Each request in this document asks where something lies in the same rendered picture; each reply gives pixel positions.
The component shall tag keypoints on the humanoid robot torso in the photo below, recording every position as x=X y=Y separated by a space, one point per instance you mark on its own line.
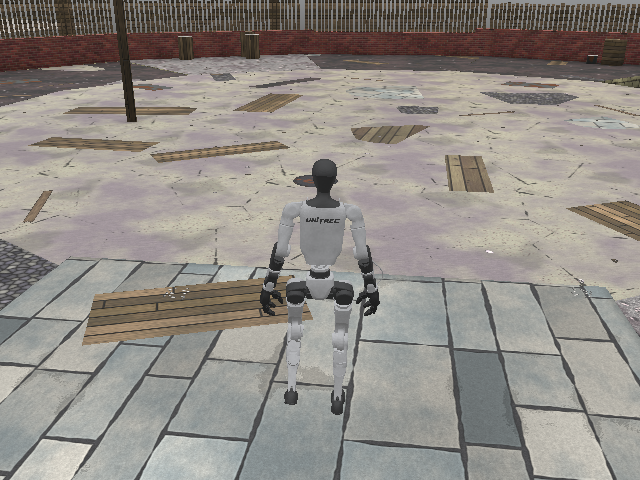
x=321 y=239

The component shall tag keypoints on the right robot upper arm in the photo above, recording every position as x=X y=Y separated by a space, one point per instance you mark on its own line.
x=354 y=214

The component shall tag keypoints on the right robot forearm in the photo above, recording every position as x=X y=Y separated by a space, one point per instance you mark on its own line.
x=367 y=272

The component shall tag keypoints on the right robot foot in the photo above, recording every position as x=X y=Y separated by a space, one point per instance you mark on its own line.
x=337 y=406

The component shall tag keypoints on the right robot hand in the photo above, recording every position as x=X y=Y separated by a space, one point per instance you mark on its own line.
x=373 y=301

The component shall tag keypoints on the left robot forearm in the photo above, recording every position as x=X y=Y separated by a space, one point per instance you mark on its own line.
x=273 y=272

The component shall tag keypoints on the left robot hand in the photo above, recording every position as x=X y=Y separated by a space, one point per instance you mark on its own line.
x=266 y=302

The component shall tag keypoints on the left robot upper arm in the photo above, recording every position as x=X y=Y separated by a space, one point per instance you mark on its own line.
x=290 y=211

